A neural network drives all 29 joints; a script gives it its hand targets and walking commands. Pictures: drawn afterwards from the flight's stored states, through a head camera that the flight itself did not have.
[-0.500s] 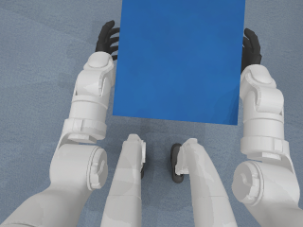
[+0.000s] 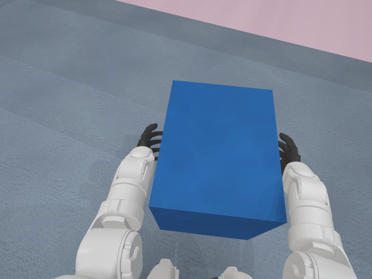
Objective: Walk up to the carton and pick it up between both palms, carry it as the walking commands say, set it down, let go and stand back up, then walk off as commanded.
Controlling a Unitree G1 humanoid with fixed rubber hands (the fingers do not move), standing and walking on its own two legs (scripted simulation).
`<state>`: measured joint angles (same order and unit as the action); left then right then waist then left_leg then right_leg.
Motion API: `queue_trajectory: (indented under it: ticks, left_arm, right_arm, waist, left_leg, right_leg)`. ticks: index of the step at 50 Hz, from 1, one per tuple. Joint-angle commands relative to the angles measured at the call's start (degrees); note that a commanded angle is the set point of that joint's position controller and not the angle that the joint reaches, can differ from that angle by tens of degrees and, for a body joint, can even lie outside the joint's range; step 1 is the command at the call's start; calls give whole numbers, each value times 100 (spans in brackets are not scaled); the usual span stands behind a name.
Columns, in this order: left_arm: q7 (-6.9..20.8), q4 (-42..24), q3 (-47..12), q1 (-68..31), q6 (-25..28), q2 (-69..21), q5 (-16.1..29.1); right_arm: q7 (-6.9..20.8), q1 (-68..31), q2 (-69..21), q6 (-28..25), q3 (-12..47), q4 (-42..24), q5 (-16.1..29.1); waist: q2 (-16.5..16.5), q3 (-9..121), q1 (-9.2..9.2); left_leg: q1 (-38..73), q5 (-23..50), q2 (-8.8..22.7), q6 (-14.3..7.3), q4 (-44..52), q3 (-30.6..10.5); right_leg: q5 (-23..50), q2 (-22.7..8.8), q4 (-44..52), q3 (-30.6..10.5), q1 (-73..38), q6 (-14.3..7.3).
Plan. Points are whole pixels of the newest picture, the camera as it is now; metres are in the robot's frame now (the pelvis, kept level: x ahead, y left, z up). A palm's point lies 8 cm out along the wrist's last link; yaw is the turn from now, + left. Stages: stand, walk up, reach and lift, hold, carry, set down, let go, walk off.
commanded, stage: reach and lift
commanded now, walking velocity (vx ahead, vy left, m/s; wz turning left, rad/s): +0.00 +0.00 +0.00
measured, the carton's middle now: (212, 164) +0.40 -0.03 -0.04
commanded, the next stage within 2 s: none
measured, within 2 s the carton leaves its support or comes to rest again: neither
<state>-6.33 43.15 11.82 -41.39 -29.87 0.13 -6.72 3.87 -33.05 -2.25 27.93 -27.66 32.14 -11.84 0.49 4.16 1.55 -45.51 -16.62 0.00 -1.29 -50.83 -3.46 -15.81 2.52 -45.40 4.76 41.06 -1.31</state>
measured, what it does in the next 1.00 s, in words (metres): stands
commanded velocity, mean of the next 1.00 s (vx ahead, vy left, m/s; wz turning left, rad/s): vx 0.00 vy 0.00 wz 0.00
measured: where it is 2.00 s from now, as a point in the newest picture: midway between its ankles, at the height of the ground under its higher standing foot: outside the picture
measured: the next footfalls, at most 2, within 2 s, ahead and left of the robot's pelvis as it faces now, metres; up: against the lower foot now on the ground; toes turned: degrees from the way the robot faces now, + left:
none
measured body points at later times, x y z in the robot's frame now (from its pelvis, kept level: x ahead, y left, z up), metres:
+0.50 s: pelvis +0.05 +0.00 +0.04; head +0.02 +0.02 +0.49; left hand +0.38 +0.14 +0.07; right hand +0.35 -0.19 +0.07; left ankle +0.08 +0.09 -0.69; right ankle +0.07 -0.11 -0.69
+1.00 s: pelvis +0.03 +0.00 +0.04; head -0.02 +0.01 +0.49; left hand +0.35 +0.17 +0.07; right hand +0.36 -0.16 +0.09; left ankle +0.08 +0.09 -0.69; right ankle +0.07 -0.11 -0.69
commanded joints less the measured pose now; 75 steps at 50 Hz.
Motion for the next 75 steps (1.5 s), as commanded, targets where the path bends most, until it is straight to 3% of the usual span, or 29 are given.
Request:
queue_trajectory:
  ticks: [1, 2, 3, 4, 5, 6, 9, 13, 16, 22, 23, 24, 29, 31, 33, 37, 39, 41, 44, 47, 52, 54, 59, 60, 68, 69, 71, 74, 75]
  left_arm:
    - [2211, -458, -1425, -2637, 229, -6889, 232]
    - [2230, -545, -1414, -2657, 241, -6848, 241]
    - [2244, -604, -1591, -2597, 228, -6835, 355]
    - [2251, -526, -1368, -2501, 233, -6812, 264]
    - [2273, -665, -1546, -2515, 257, -6943, 395]
    - [2275, -1153, -1982, -2805, 276, -7018, 620]
    - [2226, -1660, -2517, -2375, 121, -7036, 832]
    - [2223, -1864, -2701, -2088, -4, -7102, 950]
    - [2152, -2741, -3390, -1791, -188, -6983, 1288]
    - [2030, -2677, -3307, -1228, -469, -6805, 1056]
    - [2039, -2751, -3264, -1272, -510, -6714, 1079]
    - [2045, -2583, -3099, -1167, -563, -6715, 1009]
    - [2022, -2657, -2953, -1686, -700, -6513, 951]
    - [1992, -2437, -2634, -1967, -801, -6291, 850]
    - [1976, -2314, -2509, -1882, -834, -6262, 781]
    - [2096, -2042, -2176, -2101, -881, -6097, 642]
    - [2074, -1998, -2261, -2378, -905, -6134, 657]
    - [2101, -1844, -2154, -2303, -852, -6282, 701]
    - [2069, -2122, -2333, -2626, -797, -6444, 849]
    - [1997, -2401, -2651, -2945, -770, -6678, 982]
    - [2007, -2290, -2479, -2791, -803, -6573, 918]
    - [1944, -2333, -2624, -2418, -888, -6612, 932]
    - [1955, -2564, -2685, -1767, -866, -6509, 954]
    - [1946, -2681, -2642, -1724, -906, -6363, 900]
    - [1964, -3160, -2893, -1361, -971, -6002, 986]
    - [1993, -3088, -2748, -1247, -978, -5991, 929]
    - [2003, -3209, -2853, -1346, -970, -5911, 980]
    - [2026, -3421, -3072, -1364, -958, -5947, 1092]
    - [2042, -3799, -3304, -1478, -913, -6046, 1232]
  right_arm:
    - [1571, -3422, -6000, 137, 2676, 530, 769]
    - [1575, -3415, -6085, 156, 2874, 526, 778]
    - [1573, -3175, -6090, 201, 2819, 506, 794]
    - [1557, -3349, -6034, 179, 2765, 378, 805]
    - [1522, -3359, -6097, 155, 2940, 232, 810]
    - [1513, -3453, -6171, 113, 3126, -164, 964]
    - [1455, -2825, -6228, 244, 3642, -685, 1187]
    - [1284, -2749, -6029, 307, 3981, -1224, 1219]
    - [1157, -2153, -6198, 546, 4537, -1796, 1518]
    - [1075, -2015, -5918, 787, 4733, -2126, 1547]
    - [1016, -1775, -5813, 863, 4644, -2019, 1414]
    - [1010, -2108, -5711, 863, 4610, -2036, 1481]
    - [1002, -2612, -5902, 1030, 4716, -2081, 1567]
    - [1059, -2857, -5764, 1136, 4453, -1708, 1579]
    - [1056, -2777, -5854, 1211, 4462, -1464, 1531]
    - [1096, -2900, -5902, 1220, 4108, -970, 1401]
    - [1165, -2906, -5796, 1168, 3928, -587, 1420]
    - [1212, -3187, -5965, 1105, 4139, -620, 1455]
    - [1279, -3409, -5850, 1025, 4087, -703, 1593]
    - [1314, -3027, -5815, 995, 3808, -408, 1381]
    - [1284, -3091, -5759, 973, 3731, -527, 1285]
    - [1284, -2631, -5725, 1053, 3779, -544, 1266]
    - [1203, -2276, -5872, 1059, 4133, -1135, 1269]
    - [1207, -2395, -5885, 1108, 4244, -1269, 1424]
    - [991, -1829, -5889, 1193, 4569, -1748, 1450]
    - [949, -2045, -6024, 1188, 4693, -1983, 1501]
    - [960, -1872, -6023, 1213, 4613, -1723, 1495]
    - [927, -1722, -6122, 1204, 4756, -1827, 1533]
    - [923, -1738, -6192, 1137, 4910, -2115, 1638]
  waist:
    - [449, 3201, 213]
    - [237, 3216, 91]
    - [404, 3181, 268]
    - [448, 2893, 125]
    - [230, 2988, 212]
    - [485, 3517, 334]
    - [401, 3945, 309]
    - [282, 3267, 382]
    - [315, 3861, 459]
    - [234, 2731, 298]
    - [188, 2502, 431]
    - [386, 2529, 241]
    - [145, 1916, 149]
    - [361, 1407, 2]
    - [161, 1428, -156]
    - [-61, 817, -217]
    - [288, 571, -153]
    - [-89, 637, -259]
    - [305, 1033, -348]
    - [616, 1346, -162]
    - [411, 1060, -133]
    - [651, 1181, -170]
    - [306, 1813, -202]
    - [425, 1766, -416]
    - [-14, 1609, -382]
    - [-9, 1750, -566]
    - [183, 1570, -495]
    - [-96, 1750, -414]
    - [162, 2030, -365]
  left_leg:
    - [3124, 568, -319, -37, 1500, -220]
    - [3303, 698, -357, -42, 1623, -173]
    - [3428, 855, -328, -35, 1741, -209]
    - [3256, 722, -369, -34, 1763, -161]
    - [3557, 872, -389, -30, 1745, -137]
    - [3941, 1266, -377, -14, 1689, -186]
    - [4553, 2447, -400, 51, 1801, -293]
    - [4146, 2487, -432, 48, 1912, -356]
    - [4743, 3197, -422, 68, 2001, -428]
    - [4495, 2553, -344, 41, 2265, -483]
    - [4434, 2408, -378, 56, 2287, -484]
    - [4383, 2154, -382, 86, 2325, -434]
    - [4393, 1392, -342, -61, 2415, -416]
    - [4180, 806, -233, -35, 2604, -400]
    - [4272, 646, -266, -40, 2632, -353]
    - [4332, 143, -389, -44, 2605, -223]
    - [4307, -194, -359, -2, 2589, -226]
    - [4534, -189, -383, 19, 2501, -127]
    - [4408, 10, -279, 60, 2622, -166]
    - [4366, 182, -258, 166, 2695, -189]
    - [4258, -28, -251, 125, 2660, -240]
    - [4269, 543, -173, 128, 2783, -227]
    - [4562, 1559, -276, 105, 2689, -227]
    - [4440, 1680, -326, 99, 2690, -168]
    - [4667, 1930, -377, 42, 2673, -192]
    - [4484, 1786, -414, 15, 2567, -134]
    - [4565, 1741, -359, 12, 2601, -107]
    - [4627, 1852, -424, -10, 2594, -137]
    - [4617, 2050, -415, 31, 2545, -160]
  right_leg:
    - [31, 98, 1200, -1027, -1433, -81]
    - [231, 82, 1331, -1014, -1744, -36]
    - [437, 72, 1447, -1065, -1847, -65]
    - [323, 50, 1451, -1094, -1908, -64]
    - [409, 60, 1576, -1087, -1861, -48]
    - [818, 61, 1521, -1116, -2034, -57]
    - [2120, 104, 1596, -1151, -2831, 0]
    - [2534, 43, 1727, -1224, -3074, 29]
    - [3318, 47, 1846, -1276, -3757, 89]
    - [2665, 61, 2011, -1223, -3745, 119]
    - [2588, 46, 2044, -1226, -3671, 89]
    - [2350, 1, 2093, -1233, -3868, 80]
    - [1459, -61, 2256, -1231, -3614, 77]
    - [781, -50, 2317, -1127, -3372, 21]
    - [506, -61, 2399, -1117, -3324, 58]
    - [-146, -184, 2587, -1115, -2651, -48]
    - [-522, -174, 2559, -1074, -2400, -136]
    - [-696, -190, 2628, -1067, -2232, -146]
    - [-378, -67, 2392, -1060, -2530, -96]
    - [-83, 40, 2254, -1040, -2802, -133]
    - [-310, 8, 2271, -1062, -2791, -156]
    - [346, 79, 2169, -1003, -3107, -107]
    - [1328, 136, 2193, -1034, -3625, 7]
    - [1492, 111, 2179, -1096, -3771, 48]
    - [2062, 57, 2235, -1173, -3802, 173]
    - [1996, 15, 2217, -1251, -3908, 213]
    - [1959, -19, 2235, -1271, -3708, 211]
    - [2171, 6, 2245, -1241, -3814, 221]
    - [2378, 29, 2167, -1242, -3941, 184]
